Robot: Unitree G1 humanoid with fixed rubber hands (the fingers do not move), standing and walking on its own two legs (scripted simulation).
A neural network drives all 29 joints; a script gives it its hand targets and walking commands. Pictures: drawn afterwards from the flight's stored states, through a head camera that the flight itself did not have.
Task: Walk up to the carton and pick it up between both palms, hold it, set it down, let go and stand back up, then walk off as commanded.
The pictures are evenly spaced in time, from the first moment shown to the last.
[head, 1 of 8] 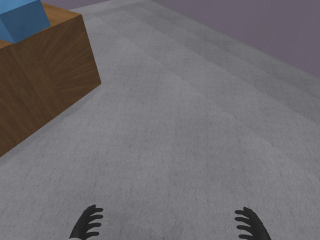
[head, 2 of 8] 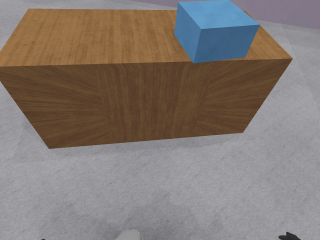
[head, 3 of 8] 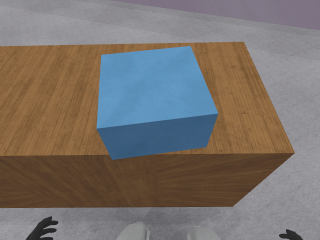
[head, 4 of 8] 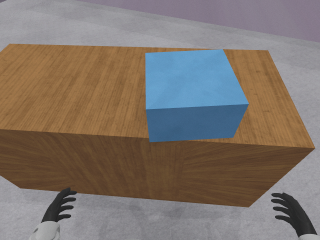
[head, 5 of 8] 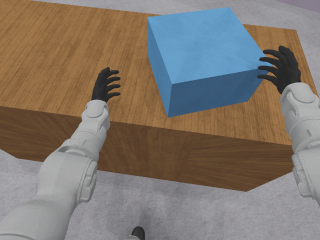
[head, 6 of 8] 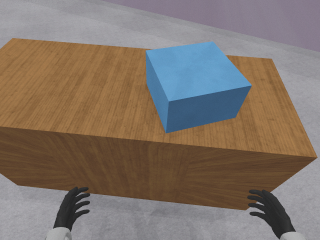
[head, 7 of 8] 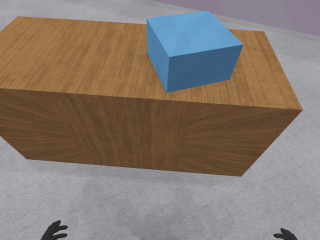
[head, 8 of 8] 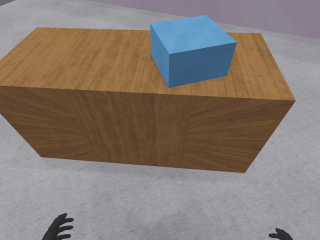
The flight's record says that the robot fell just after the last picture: no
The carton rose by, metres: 0.00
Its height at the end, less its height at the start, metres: +0.00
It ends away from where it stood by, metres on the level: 0.09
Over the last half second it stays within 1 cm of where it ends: yes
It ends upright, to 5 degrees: yes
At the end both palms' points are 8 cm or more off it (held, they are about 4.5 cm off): yes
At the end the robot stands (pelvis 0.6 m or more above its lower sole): yes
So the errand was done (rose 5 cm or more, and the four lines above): no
